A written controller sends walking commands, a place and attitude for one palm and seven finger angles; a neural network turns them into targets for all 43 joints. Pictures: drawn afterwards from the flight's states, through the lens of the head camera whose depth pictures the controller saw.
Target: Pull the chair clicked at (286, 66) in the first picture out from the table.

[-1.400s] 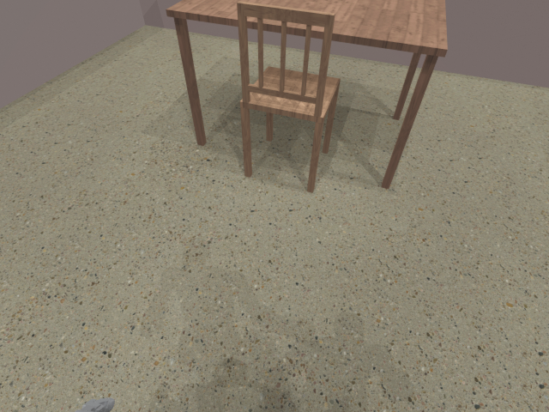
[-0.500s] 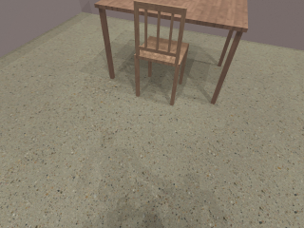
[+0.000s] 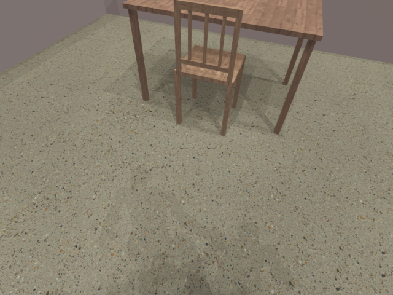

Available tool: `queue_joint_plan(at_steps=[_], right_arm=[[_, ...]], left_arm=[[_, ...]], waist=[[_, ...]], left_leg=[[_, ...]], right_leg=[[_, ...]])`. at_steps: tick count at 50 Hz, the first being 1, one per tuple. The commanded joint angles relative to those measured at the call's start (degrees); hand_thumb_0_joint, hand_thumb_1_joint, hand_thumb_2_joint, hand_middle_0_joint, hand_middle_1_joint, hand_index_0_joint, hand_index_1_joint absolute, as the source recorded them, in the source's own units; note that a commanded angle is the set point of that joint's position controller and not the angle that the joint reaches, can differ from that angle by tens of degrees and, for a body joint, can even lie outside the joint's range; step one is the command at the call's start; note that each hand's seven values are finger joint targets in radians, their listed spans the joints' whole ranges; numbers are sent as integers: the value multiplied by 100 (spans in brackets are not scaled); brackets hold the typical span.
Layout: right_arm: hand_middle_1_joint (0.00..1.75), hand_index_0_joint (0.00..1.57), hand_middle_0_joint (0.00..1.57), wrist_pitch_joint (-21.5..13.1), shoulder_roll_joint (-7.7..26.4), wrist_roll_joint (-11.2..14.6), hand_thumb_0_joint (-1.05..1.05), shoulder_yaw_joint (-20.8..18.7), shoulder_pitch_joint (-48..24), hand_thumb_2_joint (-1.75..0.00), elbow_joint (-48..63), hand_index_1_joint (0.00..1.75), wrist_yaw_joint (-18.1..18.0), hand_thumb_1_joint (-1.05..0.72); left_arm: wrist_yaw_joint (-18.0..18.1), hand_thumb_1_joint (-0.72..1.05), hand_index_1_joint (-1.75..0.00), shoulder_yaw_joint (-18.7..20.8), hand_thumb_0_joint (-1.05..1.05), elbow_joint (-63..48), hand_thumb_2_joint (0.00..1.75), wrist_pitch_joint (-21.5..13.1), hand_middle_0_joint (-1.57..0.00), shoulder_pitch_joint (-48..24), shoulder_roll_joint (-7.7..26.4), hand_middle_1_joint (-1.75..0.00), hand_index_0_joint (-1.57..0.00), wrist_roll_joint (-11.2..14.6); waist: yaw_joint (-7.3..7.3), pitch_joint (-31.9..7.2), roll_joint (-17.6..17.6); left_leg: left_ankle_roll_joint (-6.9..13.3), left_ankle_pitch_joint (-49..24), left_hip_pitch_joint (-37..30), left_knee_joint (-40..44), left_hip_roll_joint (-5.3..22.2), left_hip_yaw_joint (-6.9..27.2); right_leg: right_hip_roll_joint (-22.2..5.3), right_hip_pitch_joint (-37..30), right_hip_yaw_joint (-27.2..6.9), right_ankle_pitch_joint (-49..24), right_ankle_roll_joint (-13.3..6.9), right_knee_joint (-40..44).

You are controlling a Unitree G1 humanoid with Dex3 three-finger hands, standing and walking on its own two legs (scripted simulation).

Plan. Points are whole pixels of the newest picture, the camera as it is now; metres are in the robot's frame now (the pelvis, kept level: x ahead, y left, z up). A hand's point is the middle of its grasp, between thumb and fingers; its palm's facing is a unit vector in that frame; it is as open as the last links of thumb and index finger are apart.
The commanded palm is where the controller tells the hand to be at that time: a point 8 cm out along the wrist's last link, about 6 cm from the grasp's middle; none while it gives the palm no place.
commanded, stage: look at it before walking up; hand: left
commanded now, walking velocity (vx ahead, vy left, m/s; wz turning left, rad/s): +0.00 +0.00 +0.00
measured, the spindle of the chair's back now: (205, 39) +1.38 +0.02 -0.10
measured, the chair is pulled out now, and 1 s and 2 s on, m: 0.00 0.00 0.00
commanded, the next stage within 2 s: walk to a spot facing it in 0.04 s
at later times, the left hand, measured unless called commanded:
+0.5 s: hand out of the picture +0.03 +0.21 -0.20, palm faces +0.06 -0.99 -0.16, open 7.4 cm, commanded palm none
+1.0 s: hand (151, 208) +0.39 +0.16 -0.18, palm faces +0.06 -0.98 -0.18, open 7.4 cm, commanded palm none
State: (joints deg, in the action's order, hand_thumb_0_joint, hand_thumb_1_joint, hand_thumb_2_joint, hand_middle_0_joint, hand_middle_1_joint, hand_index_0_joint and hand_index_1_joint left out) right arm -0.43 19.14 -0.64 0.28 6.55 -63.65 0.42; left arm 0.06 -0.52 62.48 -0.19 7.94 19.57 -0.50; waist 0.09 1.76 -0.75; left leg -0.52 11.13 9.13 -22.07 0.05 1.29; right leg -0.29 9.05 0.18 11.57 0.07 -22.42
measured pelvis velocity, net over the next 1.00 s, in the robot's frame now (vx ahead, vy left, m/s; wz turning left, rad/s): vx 0.28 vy -0.02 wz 0.07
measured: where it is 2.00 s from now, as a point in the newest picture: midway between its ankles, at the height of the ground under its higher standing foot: (190, 221)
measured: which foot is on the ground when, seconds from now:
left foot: down 0.00-0.90, up 0.92-1.00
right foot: down 0.00-0.46, up 0.48-0.86, down 0.88-1.00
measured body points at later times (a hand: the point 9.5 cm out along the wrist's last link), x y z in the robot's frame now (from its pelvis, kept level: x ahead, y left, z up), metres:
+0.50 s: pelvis +0.07 +0.03 -0.02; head +0.06 +0.05 +0.43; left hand +0.02 +0.26 -0.18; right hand +0.06 -0.22 -0.16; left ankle +0.03 +0.12 -0.75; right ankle +0.01 -0.11 -0.73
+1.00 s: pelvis +0.28 -0.02 -0.03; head +0.30 -0.03 +0.42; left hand +0.38 +0.21 -0.16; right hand +0.19 -0.24 -0.18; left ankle +0.13 +0.10 -0.64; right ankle +0.36 -0.10 -0.74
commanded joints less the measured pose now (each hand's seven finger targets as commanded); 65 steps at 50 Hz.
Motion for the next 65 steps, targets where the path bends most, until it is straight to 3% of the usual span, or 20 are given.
queue_joint_plan(at_steps=[1,7,9,12,17,21,22,23,24,27,31,39,42,43,44,45,46,48,53,65], right_arm=[[30,20,20,-144,1202,21,0,-232,-243,-90,380,30,-95,-90],[30,20,20,-149,1199,23,0,-230,-238,-90,370,30,-103,-90],[30,20,20,-36,440,-21,0,-48,147,-90,190,30,-66,-90],[30,20,20,53,422,-87,0,-79,326,-90,211,30,-32,-90],[30,20,20,-23,123,-81,0,-138,484,-90,448,30,-18,-90],[30,20,20,-158,-111,-40,0,-188,1270,-90,312,30,11,-90],[30,20,20,-206,24,-53,0,-229,1802,-90,140,30,-21,-90],[30,20,20,-258,509,-115,0,-385,2490,-90,-49,30,-84,-90],[30,20,20,-264,502,-94,0,-387,2836,-90,-133,30,-133,-90],[30,20,20,-376,-67,-35,0,-250,2542,-90,-53,30,-204,-90],[30,20,20,-507,-291,-8,0,-243,2549,-90,-136,30,-270,-90],[30,20,20,-488,-392,-47,0,-278,2704,-90,-395,30,-282,-90],[30,20,20,-468,-210,-20,0,-352,2428,-90,-368,30,-277,-90],[30,20,20,-460,-261,-3,0,-350,2405,-90,-328,30,-254,-90],[30,20,20,-457,-507,49,0,-309,2567,-90,-241,30,-168,-90],[30,20,20,-437,-785,81,0,-274,2923,-90,-61,30,-163,-90],[30,20,20,-397,-684,81,0,-322,2298,-90,25,30,-161,-90],[30,20,20,-349,-802,7,0,-361,1849,-90,86,30,-98,-90],[30,20,20,-30,-1054,-101,0,-355,2015,-90,44,30,-40,-90],[30,20,20,-148,-873,-70,0,-305,-164,-90,1008,30,221,-90]], left_arm=[[49,90,-30,227,0,-367,90,-123,-20,-198,1167,-30,-20,-14],[56,90,-30,231,0,-351,90,-129,-20,-205,1170,-30,-20,-13],[83,90,-30,71,0,-156,90,-8,-20,239,449,-30,-20,-16],[5,90,-30,145,0,-160,90,68,-20,518,543,-30,-20,-78],[6,90,-30,351,0,-225,90,-28,-20,1120,756,-30,-20,-67],[10,90,-30,386,0,-377,90,-103,-20,795,451,-30,-20,-71],[-17,90,-30,344,0,-430,90,-92,-20,761,170,-30,-20,-47],[-57,90,-30,270,0,-571,90,-108,-20,675,-235,-30,-20,-24],[-20,90,-30,257,0,-784,90,-188,-20,241,-202,-30,-20,-91],[-80,90,-30,318,0,-647,90,-256,-20,239,-286,-30,-20,-105],[-153,90,-30,305,0,-577,90,-186,-20,362,-588,-30,-20,-90],[-182,90,-30,306,0,-887,90,-209,-20,-476,-788,-30,-20,-24],[-132,90,-30,423,0,-574,90,-257,-20,682,-541,-30,-20,-64],[-105,90,-30,509,0,-336,90,-319,-20,1481,-321,-30,-20,-109],[-27,90,-30,657,0,-147,90,-399,-20,2269,213,-30,-20,-177],[35,90,-30,763,0,-95,90,-392,-20,2538,754,-30,-20,-102],[46,90,-30,746,0,-143,90,-337,-20,2152,621,-30,-20,-1],[46,90,-30,561,0,-367,90,-348,-20,1190,43,-30,-20,-36],[57,90,-30,341,0,-301,90,-461,-20,936,-568,-30,-20,-90],[95,90,-30,342,0,7,90,-516,-20,1932,-246,-30,-20,-111]], waist=[[-20,-390,132],[-18,-403,89],[-34,-451,69],[-95,219,-181],[-190,520,-920],[250,558,-239],[395,492,469],[615,411,1843],[659,664,1653],[400,822,543],[189,476,652],[241,705,914],[-347,151,760],[-686,-239,469],[-951,-909,-555],[-717,-1648,-1556],[-749,-960,-738],[-341,61,-336],[234,348,-420],[-279,499,-293]], left_leg=[[213,-621,-125,389,655,542],[204,-838,-178,389,661,527],[119,53,-86,314,585,415],[177,1922,744,174,357,395],[154,1341,1600,-1541,119,-268],[220,1070,244,-547,288,-353],[376,1351,-381,123,576,376],[850,1754,-1048,973,1725,2075],[1144,1219,-1173,1323,2139,2785],[1272,-520,-1049,1082,1970,1965],[1085,-1797,-1204,1027,1492,782],[908,-2767,-844,988,1316,-15],[735,-3935,-741,-395,1321,-262],[544,-3447,-113,-1512,1086,-349],[353,-1413,1124,-3340,589,-578],[224,1878,2121,-5430,-98,-329],[385,1806,2393,-5926,236,145],[367,899,2461,-5854,686,43],[122,138,2099,-4946,822,-107],[140,-180,2515,-1899,695,-727]], right_leg=[[-662,-55,-614,-455,-173,422],[-662,-125,-608,-716,-178,397],[-626,-133,-532,398,-66,374],[-623,250,-836,2260,-201,578],[-1546,20,-1902,2876,-845,1219],[-1220,1026,-893,2102,-741,364],[-648,1541,-295,1748,-480,-627],[-4,2514,595,1567,-141,-2461],[27,3207,305,2034,-137,-3394],[-539,3440,-35,1191,-114,-4206],[-618,3223,229,543,52,-3988],[-294,2001,837,-120,-131,-1608],[-60,515,876,-235,-336,-1247],[-79,-761,748,-378,-408,-990],[-1328,-2095,-691,201,-776,-627],[-2919,-2483,-3358,503,-1315,383],[-2800,-1777,-3196,1383,-1344,893],[-2406,2,-2227,2012,-976,1171],[-1657,1156,-126,605,-600,1337],[-1799,-718,649,-1404,-696,1033]])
